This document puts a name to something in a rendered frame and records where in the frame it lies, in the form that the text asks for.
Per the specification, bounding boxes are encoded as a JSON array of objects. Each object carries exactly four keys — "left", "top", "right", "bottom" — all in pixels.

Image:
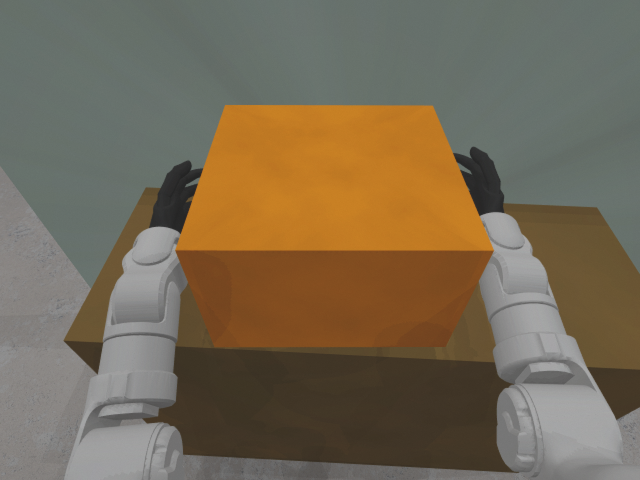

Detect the left robot upper arm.
[{"left": 67, "top": 422, "right": 185, "bottom": 480}]

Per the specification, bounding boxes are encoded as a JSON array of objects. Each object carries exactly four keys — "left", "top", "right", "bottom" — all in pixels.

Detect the right robot hand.
[{"left": 453, "top": 147, "right": 504, "bottom": 216}]

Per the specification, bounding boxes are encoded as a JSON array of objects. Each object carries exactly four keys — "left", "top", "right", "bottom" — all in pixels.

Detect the carton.
[{"left": 175, "top": 105, "right": 494, "bottom": 347}]

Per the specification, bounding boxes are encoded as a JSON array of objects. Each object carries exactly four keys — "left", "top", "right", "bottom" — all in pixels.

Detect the pedestal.
[{"left": 63, "top": 187, "right": 640, "bottom": 473}]

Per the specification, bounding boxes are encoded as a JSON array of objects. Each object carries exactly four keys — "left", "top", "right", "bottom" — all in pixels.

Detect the left robot hand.
[{"left": 149, "top": 160, "right": 203, "bottom": 234}]

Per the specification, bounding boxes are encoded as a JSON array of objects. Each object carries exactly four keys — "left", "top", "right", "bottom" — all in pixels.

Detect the right robot forearm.
[{"left": 479, "top": 212, "right": 623, "bottom": 462}]

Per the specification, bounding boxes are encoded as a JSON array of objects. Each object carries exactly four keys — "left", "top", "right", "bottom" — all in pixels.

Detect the right robot upper arm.
[{"left": 497, "top": 383, "right": 640, "bottom": 480}]

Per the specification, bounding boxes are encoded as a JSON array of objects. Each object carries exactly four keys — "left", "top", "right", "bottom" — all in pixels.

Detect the left robot forearm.
[{"left": 64, "top": 227, "right": 188, "bottom": 480}]

